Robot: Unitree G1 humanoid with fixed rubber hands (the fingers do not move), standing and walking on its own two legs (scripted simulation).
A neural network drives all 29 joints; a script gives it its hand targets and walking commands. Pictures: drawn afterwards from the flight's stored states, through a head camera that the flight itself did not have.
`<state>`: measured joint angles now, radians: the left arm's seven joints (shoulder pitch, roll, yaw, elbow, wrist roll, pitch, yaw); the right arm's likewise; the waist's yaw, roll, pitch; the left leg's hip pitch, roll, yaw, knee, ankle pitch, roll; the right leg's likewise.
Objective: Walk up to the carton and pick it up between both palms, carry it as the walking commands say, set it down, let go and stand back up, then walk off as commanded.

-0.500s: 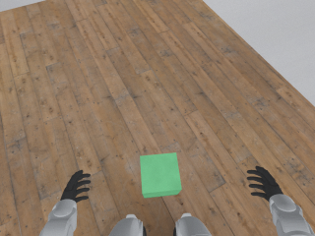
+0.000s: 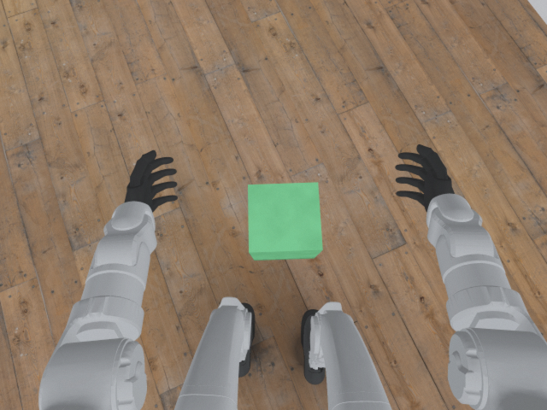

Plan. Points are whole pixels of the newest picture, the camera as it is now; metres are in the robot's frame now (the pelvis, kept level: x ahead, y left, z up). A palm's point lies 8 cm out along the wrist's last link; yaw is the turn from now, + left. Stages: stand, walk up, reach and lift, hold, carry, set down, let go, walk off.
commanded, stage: reach and lift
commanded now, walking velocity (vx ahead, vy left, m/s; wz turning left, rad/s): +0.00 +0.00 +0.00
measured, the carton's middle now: (283, 224) +0.47 +0.01 -0.57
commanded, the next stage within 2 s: none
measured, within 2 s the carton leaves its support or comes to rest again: neither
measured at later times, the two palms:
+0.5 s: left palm (181, 178) +0.45 +0.19 -0.14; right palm (401, 171) +0.48 -0.19 -0.13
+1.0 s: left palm (202, 199) +0.46 +0.19 -0.29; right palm (373, 190) +0.49 -0.18 -0.29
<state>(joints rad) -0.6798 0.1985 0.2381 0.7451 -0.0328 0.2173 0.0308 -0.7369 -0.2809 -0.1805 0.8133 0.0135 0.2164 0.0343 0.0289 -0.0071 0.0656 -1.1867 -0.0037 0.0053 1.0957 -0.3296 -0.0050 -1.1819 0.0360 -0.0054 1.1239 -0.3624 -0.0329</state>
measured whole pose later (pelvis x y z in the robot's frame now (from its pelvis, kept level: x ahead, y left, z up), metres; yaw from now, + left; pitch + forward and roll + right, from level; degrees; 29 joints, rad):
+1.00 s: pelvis -0.01 +0.00 -0.15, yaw +1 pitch +47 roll +2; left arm -0.98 0.14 0.28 0.83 -0.06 0.06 0.16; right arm -1.10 -0.28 -0.17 0.97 0.07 0.06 -0.04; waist 0.02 0.00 -0.06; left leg -2.00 -0.05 -0.02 1.64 -0.46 -0.03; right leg -2.00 0.07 0.02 1.68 -0.49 -0.01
